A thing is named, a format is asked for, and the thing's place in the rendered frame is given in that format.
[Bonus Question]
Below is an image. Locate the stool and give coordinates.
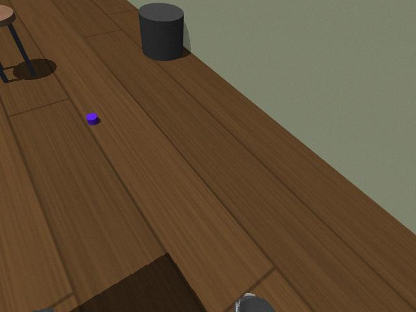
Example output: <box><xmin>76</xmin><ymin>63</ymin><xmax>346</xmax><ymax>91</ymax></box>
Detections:
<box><xmin>0</xmin><ymin>5</ymin><xmax>37</xmax><ymax>83</ymax></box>

